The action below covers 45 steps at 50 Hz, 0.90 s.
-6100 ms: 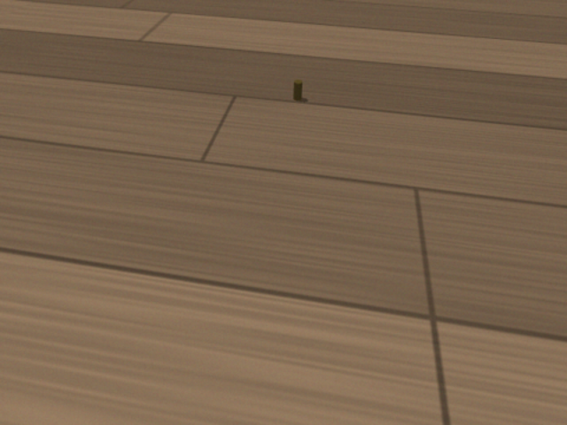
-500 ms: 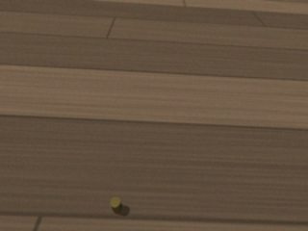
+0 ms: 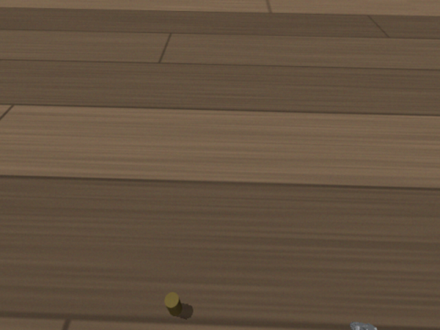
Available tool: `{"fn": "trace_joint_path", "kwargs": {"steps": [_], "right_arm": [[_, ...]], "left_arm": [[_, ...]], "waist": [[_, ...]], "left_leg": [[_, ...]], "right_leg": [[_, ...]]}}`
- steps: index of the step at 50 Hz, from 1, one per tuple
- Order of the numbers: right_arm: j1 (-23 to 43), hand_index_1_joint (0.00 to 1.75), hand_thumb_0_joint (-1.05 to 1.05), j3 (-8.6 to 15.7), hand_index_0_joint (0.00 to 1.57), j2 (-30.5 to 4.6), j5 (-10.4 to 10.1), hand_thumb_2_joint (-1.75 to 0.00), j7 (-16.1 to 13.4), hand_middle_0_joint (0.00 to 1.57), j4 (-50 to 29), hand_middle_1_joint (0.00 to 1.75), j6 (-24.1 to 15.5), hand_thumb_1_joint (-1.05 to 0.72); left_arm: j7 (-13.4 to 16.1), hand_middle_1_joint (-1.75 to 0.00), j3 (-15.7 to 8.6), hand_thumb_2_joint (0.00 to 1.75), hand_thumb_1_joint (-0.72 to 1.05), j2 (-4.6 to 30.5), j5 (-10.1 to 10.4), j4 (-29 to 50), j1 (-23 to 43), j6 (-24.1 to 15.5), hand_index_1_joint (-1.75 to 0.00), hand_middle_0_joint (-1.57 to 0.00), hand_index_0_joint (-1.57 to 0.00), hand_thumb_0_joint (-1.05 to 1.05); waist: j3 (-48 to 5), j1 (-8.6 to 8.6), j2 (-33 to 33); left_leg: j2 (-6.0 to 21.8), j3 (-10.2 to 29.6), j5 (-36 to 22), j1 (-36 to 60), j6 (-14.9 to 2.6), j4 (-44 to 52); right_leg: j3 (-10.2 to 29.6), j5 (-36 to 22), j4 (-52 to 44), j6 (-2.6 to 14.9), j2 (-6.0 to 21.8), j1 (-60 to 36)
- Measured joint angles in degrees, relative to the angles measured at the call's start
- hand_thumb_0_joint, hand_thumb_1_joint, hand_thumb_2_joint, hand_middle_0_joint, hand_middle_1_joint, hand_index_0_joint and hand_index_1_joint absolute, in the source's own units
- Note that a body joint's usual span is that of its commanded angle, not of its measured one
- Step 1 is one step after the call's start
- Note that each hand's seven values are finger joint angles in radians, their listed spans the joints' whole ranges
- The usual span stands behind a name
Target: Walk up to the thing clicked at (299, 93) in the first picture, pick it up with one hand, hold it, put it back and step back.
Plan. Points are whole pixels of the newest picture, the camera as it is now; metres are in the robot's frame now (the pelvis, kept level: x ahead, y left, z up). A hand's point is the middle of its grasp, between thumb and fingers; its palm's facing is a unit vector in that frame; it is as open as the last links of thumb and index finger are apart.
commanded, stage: walk up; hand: left
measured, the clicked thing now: (173, 304) +0.37 +0.20 -0.71
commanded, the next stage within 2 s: stand in 1.10 s
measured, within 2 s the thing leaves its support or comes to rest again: neither
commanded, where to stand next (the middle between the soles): +0.05 -0.01 m, yaw +0 degrees
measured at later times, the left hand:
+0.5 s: hand out of the picture +0.11 +0.24 -0.15, palm faces -0.03 -0.95 -0.32, open 7.4 cm
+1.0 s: hand out of the picture +0.10 +0.25 -0.15, palm faces -0.02 -0.94 -0.33, open 7.4 cm
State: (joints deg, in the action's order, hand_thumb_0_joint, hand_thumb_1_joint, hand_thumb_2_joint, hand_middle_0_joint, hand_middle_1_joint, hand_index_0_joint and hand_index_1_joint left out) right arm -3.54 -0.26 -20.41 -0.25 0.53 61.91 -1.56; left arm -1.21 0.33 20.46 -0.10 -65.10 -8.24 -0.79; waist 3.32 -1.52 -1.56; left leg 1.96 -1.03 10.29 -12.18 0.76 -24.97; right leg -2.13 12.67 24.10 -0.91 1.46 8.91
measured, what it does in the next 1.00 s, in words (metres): stands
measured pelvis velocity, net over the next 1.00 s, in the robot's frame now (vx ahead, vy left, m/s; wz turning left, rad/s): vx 0.02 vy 0.00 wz -0.01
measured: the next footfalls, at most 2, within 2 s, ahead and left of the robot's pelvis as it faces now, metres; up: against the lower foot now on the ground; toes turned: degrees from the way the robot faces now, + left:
none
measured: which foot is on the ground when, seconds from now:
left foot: down 0.00-1.00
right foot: down 0.00-1.00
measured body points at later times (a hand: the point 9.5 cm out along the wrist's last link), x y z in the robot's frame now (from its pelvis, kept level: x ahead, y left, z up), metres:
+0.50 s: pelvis +0.02 -0.01 +0.01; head +0.03 -0.01 +0.46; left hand +0.11 +0.28 -0.13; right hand +0.08 -0.32 -0.13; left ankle +0.04 +0.13 -0.74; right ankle +0.01 -0.13 -0.74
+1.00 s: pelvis +0.02 +0.00 +0.01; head +0.03 -0.01 +0.46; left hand +0.10 +0.29 -0.13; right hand +0.10 -0.31 -0.13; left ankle +0.04 +0.13 -0.74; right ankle +0.01 -0.13 -0.74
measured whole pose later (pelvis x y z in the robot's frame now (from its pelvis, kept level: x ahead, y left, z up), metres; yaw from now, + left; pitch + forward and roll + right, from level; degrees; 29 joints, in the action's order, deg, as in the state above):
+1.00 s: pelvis +0.02 +0.00 +0.01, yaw -1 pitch -2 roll +0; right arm -4.7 0.2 -19.8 0.5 0.0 65.9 -1.0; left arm -0.9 -0.9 19.6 -0.7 -66.1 -5.3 0.2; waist 3.0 0.0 -0.2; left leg 2.2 -1.7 8.9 -7.9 1.3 -18.6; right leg -1.6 11.3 18.3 -0.7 1.1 5.1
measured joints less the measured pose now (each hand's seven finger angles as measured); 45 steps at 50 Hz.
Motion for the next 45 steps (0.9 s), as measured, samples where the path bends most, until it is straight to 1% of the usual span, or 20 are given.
{"fn": "trace_joint_path", "kwargs": {"steps": [5, 10, 20, 29, 45], "right_arm": [[0.4, 0.30, 0.01, 0.2, 0.20, 0.0, 0.2, -0.90, -0.1, 0.20, 1.8, 0.30, 0.3, -0.90], [0.2, 0.30, 0.01, 0.4, 0.20, -0.1, 0.4, -0.90, -0.2, 0.20, 3.2, 0.30, 0.5, -0.90], [-1.1, 0.30, 0.01, 0.7, 0.20, -0.3, 0.6, -0.90, -0.5, 0.20, 4.7, 0.30, 0.7, -0.90], [-1.9, 0.30, 0.01, 0.5, 0.20, 0.1, 0.7, -0.90, -0.7, 0.20, 4.9, 0.30, 0.6, -0.90], [-1.1, 0.30, 0.01, 0.4, 0.20, 0.6, 0.7, -0.90, -0.5, 0.20, 4.1, 0.30, 0.5, -0.90]], "left_arm": [[0.2, -0.30, -0.1, 0.90, 0.90, -0.2, 0.0, -0.2, 2.1, 0.0, -0.30, -0.20, -0.21, 0.01], [0.3, -0.30, -0.3, 0.90, 0.90, -0.5, -0.2, -0.5, 3.5, 0.0, -0.30, -0.20, -0.21, 0.01], [0.4, -0.30, -0.7, 0.90, 0.90, -1.0, -0.4, -0.7, 4.5, 0.3, -0.30, -0.20, -0.21, 0.01], [0.3, -0.30, -0.9, 0.90, 0.90, -1.1, -0.3, -1.0, 4.6, 0.8, -0.30, -0.20, -0.21, 0.01], [0.3, -0.30, -1.2, 0.90, 0.90, -0.8, -0.5, -1.1, 3.5, 0.9, -0.30, -0.20, -0.21, 0.01]], "waist": [[-0.2, 0.34, 0.1], [-0.3, 1.03, 0.6], [-0.1, 2.23, 1.5], [-0.4, 2.28, 1.6], [-0.3, 1.69, 1.2]], "left_leg": [[0.0, 0.1, -0.9, 1.3, 0.31, 2.3], [0.2, 0.0, -1.4, 2.3, 0.55, 4.0], [0.6, -0.2, -1.5, 3.3, 0.82, 5.2], [0.5, -0.5, -1.4, 4.2, 0.78, 5.8], [0.2, -0.7, -1.5, 4.3, 0.57, 6.2]], "right_leg": [[-0.1, -0.6, -1.9, 0.20, -0.1, -1.2], [-0.1, -1.0, -3.2, 0.36, -0.3, -1.9], [0.0, -1.4, -4.9, 0.58, -0.7, -3.0], [0.3, -1.3, -5.3, 0.49, -0.6, -3.7], [0.5, -1.4, -5.7, 0.29, -0.4, -3.7]]}}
